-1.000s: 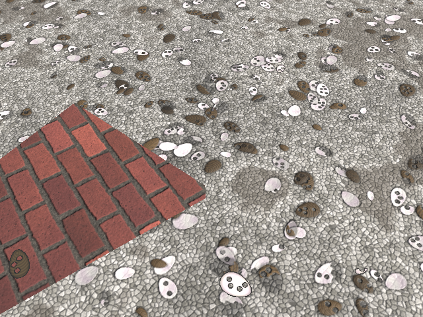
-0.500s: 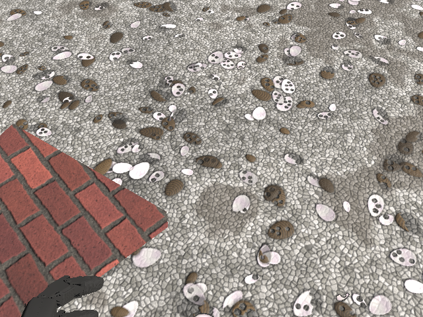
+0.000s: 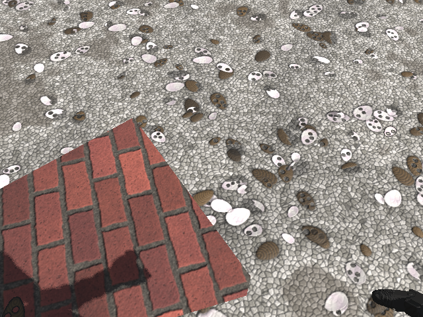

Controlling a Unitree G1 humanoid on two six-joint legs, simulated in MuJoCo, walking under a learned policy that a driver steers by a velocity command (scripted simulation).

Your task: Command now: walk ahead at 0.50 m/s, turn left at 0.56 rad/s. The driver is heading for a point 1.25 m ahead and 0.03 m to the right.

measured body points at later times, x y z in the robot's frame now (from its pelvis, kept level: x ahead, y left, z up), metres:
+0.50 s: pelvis +0.29 -0.03 +0.01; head +0.32 -0.02 +0.46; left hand +0.46 +0.26 -0.06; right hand +0.39 -0.30 -0.10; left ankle +0.12 +0.07 -0.70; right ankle +0.42 -0.11 -0.71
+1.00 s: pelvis +0.55 +0.06 +0.01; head +0.59 +0.07 +0.46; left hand +0.47 +0.33 -0.12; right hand +0.85 -0.11 -0.04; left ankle +0.64 +0.19 -0.71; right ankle +0.42 -0.11 -0.70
